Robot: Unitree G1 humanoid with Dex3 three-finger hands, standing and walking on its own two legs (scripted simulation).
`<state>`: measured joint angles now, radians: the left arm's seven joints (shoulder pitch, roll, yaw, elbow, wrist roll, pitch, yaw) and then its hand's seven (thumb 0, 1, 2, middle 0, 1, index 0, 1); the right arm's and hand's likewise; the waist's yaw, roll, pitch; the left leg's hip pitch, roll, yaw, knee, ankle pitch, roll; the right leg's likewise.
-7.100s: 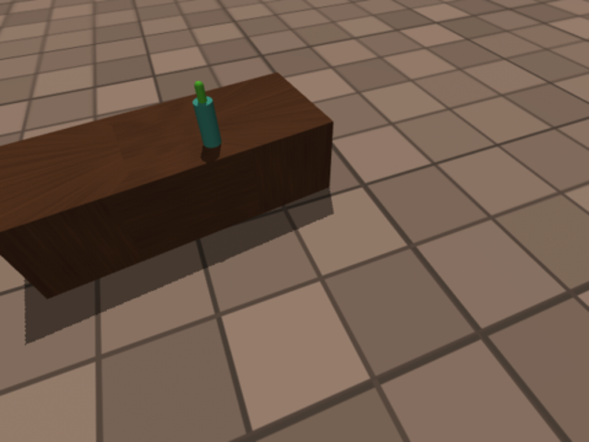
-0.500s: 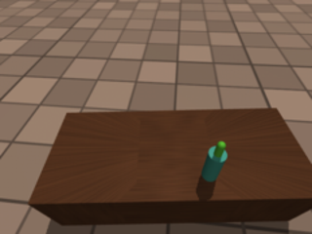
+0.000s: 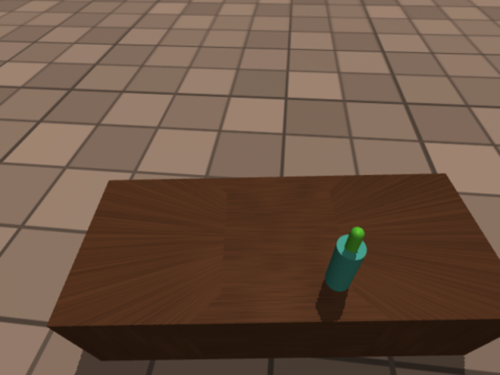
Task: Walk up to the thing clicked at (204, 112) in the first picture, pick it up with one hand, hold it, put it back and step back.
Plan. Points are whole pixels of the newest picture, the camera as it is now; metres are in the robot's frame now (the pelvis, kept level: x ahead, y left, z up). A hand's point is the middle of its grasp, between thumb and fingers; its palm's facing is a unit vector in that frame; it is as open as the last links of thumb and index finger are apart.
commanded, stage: stand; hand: right
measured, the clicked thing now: (346, 257) +0.46 -0.22 -0.26
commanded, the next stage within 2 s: go down in 0.12 s
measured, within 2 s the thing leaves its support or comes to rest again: neither
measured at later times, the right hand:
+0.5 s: hand out of the picture +0.15 -0.26 -0.15, palm faces +0.04 +0.94 -0.33, open 11.8 cm
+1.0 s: hand out of the picture +0.15 -0.28 -0.15, palm faces +0.07 +0.94 -0.33, open 17.4 cm
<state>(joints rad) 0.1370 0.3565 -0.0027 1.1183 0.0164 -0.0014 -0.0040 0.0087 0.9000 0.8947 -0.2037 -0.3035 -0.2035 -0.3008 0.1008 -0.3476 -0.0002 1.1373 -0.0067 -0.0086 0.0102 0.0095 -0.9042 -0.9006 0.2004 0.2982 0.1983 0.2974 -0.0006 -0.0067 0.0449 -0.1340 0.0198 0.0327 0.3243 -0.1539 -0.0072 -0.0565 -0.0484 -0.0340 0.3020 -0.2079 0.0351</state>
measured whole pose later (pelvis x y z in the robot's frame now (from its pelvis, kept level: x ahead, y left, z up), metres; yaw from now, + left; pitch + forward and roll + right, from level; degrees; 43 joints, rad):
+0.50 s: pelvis -0.01 +0.00 -0.01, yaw -1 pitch +4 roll +0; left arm 0.23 0.26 0.02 0.78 -0.02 -0.03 0.05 0.01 0.90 0.90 -0.21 -0.31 -0.21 -0.31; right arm -0.03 -0.34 -0.17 0.99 -0.09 0.05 0.05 0.01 -0.40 -0.40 0.10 0.08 0.08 0.08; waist 0.01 0.00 0.01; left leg -0.35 0.03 0.05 0.50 -0.21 -0.01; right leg -0.30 -0.05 -0.01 0.53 -0.29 0.03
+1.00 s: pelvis +0.01 -0.03 -0.03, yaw -2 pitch +7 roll +2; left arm 0.24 0.24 -0.01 0.68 -0.01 -0.14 0.09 0.01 0.90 0.89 -0.21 -0.31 -0.20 -0.31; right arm 0.22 -0.31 -0.11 0.46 -0.04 0.34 0.02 0.00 0.51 -0.06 0.04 0.05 0.04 0.05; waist 0.01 -0.03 -0.07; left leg -0.45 0.04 0.06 0.66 -0.32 -0.04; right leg -0.44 -0.04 0.01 0.75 -0.43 0.00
